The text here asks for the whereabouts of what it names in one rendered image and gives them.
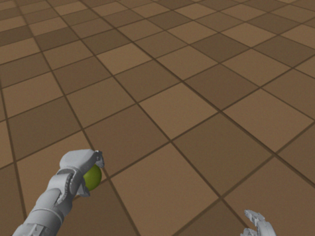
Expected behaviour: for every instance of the left robot arm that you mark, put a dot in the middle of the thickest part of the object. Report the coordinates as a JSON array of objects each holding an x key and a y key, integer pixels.
[{"x": 47, "y": 216}]

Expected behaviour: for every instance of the right robot hand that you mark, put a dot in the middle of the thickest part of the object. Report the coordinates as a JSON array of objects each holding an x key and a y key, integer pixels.
[{"x": 263, "y": 228}]

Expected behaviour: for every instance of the left robot hand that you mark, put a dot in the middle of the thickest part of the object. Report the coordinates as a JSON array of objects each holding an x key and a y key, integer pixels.
[{"x": 83, "y": 160}]

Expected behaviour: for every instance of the ball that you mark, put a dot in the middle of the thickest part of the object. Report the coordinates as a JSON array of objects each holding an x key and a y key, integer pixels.
[{"x": 93, "y": 177}]

